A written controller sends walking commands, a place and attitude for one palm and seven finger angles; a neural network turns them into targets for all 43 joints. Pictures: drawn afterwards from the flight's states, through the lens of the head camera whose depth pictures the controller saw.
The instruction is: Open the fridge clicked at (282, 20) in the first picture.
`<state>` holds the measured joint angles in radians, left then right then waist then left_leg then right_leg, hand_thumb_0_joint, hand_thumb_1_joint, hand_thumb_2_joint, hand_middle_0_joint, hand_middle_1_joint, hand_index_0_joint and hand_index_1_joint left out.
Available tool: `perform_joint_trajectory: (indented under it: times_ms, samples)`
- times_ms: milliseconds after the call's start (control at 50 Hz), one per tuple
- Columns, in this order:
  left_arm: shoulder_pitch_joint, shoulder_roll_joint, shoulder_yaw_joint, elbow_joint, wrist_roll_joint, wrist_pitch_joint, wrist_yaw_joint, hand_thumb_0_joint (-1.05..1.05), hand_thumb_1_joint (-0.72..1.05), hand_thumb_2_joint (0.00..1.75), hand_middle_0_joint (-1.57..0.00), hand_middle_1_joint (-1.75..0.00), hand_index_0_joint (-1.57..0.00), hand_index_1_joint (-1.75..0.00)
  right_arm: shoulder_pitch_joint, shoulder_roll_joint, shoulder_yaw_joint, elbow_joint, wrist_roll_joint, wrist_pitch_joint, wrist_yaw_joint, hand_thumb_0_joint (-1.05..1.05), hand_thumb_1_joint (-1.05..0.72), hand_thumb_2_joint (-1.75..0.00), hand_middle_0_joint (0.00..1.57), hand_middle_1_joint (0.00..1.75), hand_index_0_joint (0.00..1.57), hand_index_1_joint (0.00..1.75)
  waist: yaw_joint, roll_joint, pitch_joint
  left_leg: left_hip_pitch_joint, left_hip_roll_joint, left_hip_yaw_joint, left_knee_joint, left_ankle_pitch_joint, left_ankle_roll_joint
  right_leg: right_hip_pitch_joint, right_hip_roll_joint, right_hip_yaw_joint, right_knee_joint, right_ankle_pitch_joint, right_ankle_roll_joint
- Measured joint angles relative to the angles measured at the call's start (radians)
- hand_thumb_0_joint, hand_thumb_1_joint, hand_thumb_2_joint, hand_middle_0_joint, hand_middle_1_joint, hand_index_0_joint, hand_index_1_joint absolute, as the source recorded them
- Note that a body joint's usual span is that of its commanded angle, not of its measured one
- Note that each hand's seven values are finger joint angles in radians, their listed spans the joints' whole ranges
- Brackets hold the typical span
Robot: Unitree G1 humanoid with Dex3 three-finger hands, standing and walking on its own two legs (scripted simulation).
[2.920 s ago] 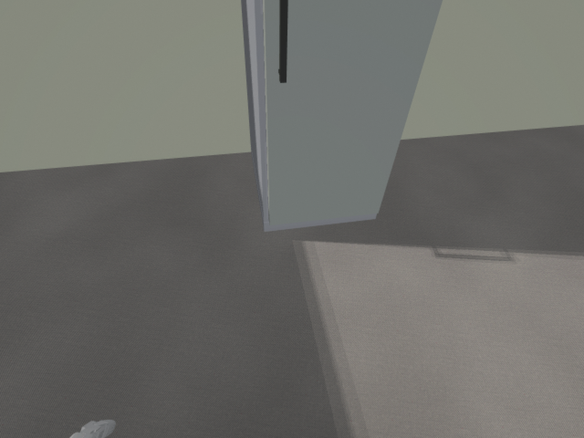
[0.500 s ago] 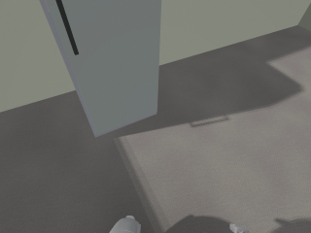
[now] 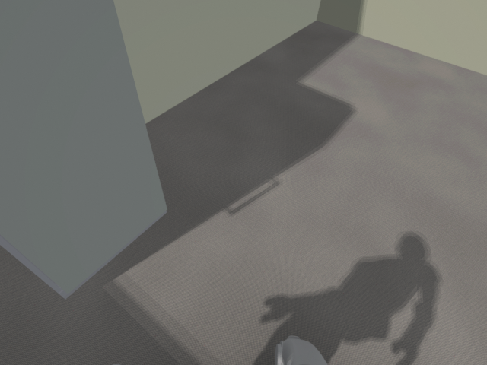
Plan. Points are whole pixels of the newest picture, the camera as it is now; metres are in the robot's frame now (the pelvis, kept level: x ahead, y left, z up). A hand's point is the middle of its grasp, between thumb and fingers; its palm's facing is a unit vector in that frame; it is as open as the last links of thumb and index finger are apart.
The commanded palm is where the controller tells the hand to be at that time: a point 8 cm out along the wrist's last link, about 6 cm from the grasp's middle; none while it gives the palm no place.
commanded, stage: walk to a spot facing it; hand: left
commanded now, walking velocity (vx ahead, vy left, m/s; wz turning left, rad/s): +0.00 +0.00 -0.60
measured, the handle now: out of the picture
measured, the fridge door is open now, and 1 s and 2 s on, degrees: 0 0 0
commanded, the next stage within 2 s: turn to face it in 1.64 s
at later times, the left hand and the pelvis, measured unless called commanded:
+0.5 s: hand (167, 333) +0.21 +0.15 -0.16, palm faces -0.23 -0.94 -0.26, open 7.4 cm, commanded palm none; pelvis +0.08 -0.03 +0.00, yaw -17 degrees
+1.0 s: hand (171, 293) +0.29 +0.16 -0.17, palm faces -0.53 -0.82 -0.20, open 7.4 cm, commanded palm none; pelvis +0.11 +0.02 +0.01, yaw -36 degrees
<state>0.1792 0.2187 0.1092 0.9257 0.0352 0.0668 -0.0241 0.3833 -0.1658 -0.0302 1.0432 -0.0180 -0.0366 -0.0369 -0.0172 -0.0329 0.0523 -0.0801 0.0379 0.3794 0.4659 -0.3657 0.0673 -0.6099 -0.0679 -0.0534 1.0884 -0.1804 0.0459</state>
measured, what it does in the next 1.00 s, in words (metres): walks ahead, turning right: right foot, then left foot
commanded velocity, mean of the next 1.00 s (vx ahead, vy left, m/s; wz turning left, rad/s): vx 0.00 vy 0.00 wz -0.60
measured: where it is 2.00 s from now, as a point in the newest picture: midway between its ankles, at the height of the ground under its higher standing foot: outside the picture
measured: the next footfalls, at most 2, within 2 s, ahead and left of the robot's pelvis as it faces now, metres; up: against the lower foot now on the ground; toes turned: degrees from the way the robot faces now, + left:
right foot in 0.20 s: +0.11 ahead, -0.12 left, +0.00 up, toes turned -14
left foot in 0.66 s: +0.19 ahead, +0.09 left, +0.00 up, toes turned -20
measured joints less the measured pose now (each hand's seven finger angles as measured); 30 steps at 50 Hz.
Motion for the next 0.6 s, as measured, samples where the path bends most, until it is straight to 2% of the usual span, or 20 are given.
perform_joint_trajectory:
  times_ms: [80,140,180,200,220,240,280,300,360,420,500,600]
  samples:
    - [-0.032,-0.031,-0.018,0.002,-0.002,0.009,-0.003,0.00,0.92,0.90,-0.20,-0.30,-0.19,-0.30,0.010,0.017,0.004,0.006,-0.008,0.011,0.005,0.00,-0.91,-0.90,0.20,0.30,0.20,0.30,-0.024,0.009,0.033,0.015,0.019,0.048,0.036,-0.050,-0.016,0.071,-0.002,-0.039,-0.157,-0.073,-0.013]
    - [-0.054,-0.053,-0.031,-0.006,-0.003,0.002,-0.003,0.00,0.91,0.90,-0.20,-0.30,-0.19,-0.30,0.013,0.025,0.002,0.007,-0.009,0.022,0.012,0.00,-0.91,-0.90,0.20,0.30,0.20,0.30,-0.037,0.024,0.053,0.014,0.050,0.082,0.087,-0.099,-0.038,0.135,0.017,-0.065,-0.266,-0.138,-0.036]
    - [-0.060,-0.061,-0.039,-0.017,-0.002,-0.015,-0.004,0.00,0.91,0.90,-0.20,-0.30,-0.19,-0.30,0.021,0.027,-0.001,0.003,-0.006,0.030,0.019,0.00,-0.90,-0.90,0.20,0.30,0.20,0.30,-0.038,0.039,0.057,-0.004,0.089,0.094,0.168,-0.139,-0.056,0.197,0.042,-0.082,-0.357,-0.139,-0.056]
    - [-0.062,-0.062,-0.042,-0.021,-0.001,-0.032,-0.002,0.00,0.91,0.90,-0.20,-0.30,-0.20,-0.30,0.023,0.029,-0.002,0.002,0.000,0.036,0.025,0.00,-0.90,-0.90,0.20,0.30,0.20,0.30,-0.034,0.044,0.057,-0.037,0.121,0.087,0.260,-0.148,-0.068,0.225,0.056,-0.088,-0.400,-0.115,-0.093]
    - [-0.064,-0.063,-0.045,-0.025,-0.002,-0.049,0.002,0.00,0.91,0.90,-0.20,-0.30,-0.20,-0.30,0.013,0.027,-0.004,0.000,0.005,0.048,0.030,0.00,-0.90,-0.90,0.20,0.30,0.20,0.30,-0.026,0.049,0.062,-0.095,0.137,0.037,0.396,-0.161,-0.092,0.222,0.070,-0.085,-0.389,-0.127,-0.120]
    - [-0.063,-0.061,-0.048,-0.028,-0.009,-0.062,0.008,0.00,0.91,0.89,-0.20,-0.30,-0.20,-0.30,-0.004,0.026,-0.004,-0.005,0.009,0.060,0.030,0.01,-0.90,-0.90,0.20,0.30,0.20,0.30,-0.020,0.046,0.069,-0.159,0.126,-0.043,0.538,-0.191,-0.109,0.224,0.077,-0.076,-0.377,-0.143,-0.134]
    - [-0.049,-0.055,-0.050,-0.028,-0.018,-0.069,0.023,0.00,0.91,0.89,-0.20,-0.30,-0.20,-0.30,-0.048,0.020,-0.007,-0.022,0.011,0.077,0.026,0.01,-0.90,-0.90,0.20,0.30,0.20,0.30,-0.009,0.038,0.074,-0.260,0.095,-0.175,0.735,-0.187,-0.127,0.256,0.092,-0.055,-0.400,-0.150,-0.141]
    - [-0.037,-0.052,-0.048,-0.024,-0.021,-0.066,0.030,0.00,0.91,0.89,-0.20,-0.30,-0.20,-0.30,-0.072,0.016,-0.010,-0.034,0.010,0.082,0.025,0.01,-0.90,-0.90,0.20,0.30,0.20,0.30,-0.003,0.036,0.069,-0.299,0.089,-0.221,0.777,-0.162,-0.133,0.276,0.101,-0.043,-0.428,-0.140,-0.137]
    - [-0.001,-0.042,-0.047,-0.006,-0.019,-0.054,0.041,0.00,0.91,0.89,-0.20,-0.30,-0.20,-0.30,-0.155,-0.001,-0.018,-0.081,0.004,0.086,0.020,0.01,-0.90,-0.90,0.20,0.30,0.20,0.30,0.002,0.036,0.041,-0.386,0.091,-0.310,0.754,-0.093,-0.149,0.316,0.119,-0.003,-0.511,-0.099,-0.133]
    - [0.019,-0.032,-0.044,0.007,-0.013,-0.048,0.038,0.00,0.91,0.89,-0.20,-0.30,-0.20,-0.30,-0.232,-0.018,-0.024,-0.131,0.002,0.077,0.017,0.01,-0.91,-0.90,0.20,0.30,0.20,0.30,0.008,0.039,0.023,-0.432,0.093,-0.355,0.659,-0.041,-0.161,0.326,0.125,0.035,-0.557,-0.073,-0.129]
    - [0.035,-0.019,-0.036,0.001,-0.009,-0.046,0.030,0.00,0.91,0.89,-0.20,-0.30,-0.20,-0.30,-0.302,-0.037,-0.024,-0.170,0.002,0.069,0.017,0.00,-0.91,-0.90,0.20,0.30,0.20,0.30,0.034,0.041,0.016,-0.431,0.078,-0.376,0.533,-0.013,-0.168,0.323,0.132,0.083,-0.572,-0.063,-0.116]
    - [0.048,0.003,-0.025,-0.021,-0.006,-0.037,0.028,0.00,0.91,0.89,-0.20,-0.30,-0.20,-0.30,-0.338,-0.044,-0.017,-0.187,0.009,0.068,0.015,0.00,-0.91,-0.90,0.20,0.30,0.20,0.30,0.071,0.025,0.013,-0.348,0.028,-0.365,0.343,-0.033,-0.160,0.307,0.146,0.135,-0.552,-0.071,-0.091]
